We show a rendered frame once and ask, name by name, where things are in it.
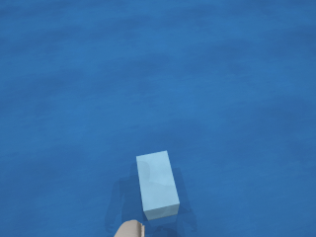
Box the carton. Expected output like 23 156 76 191
136 150 180 221

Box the left robot thigh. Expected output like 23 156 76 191
114 220 145 237

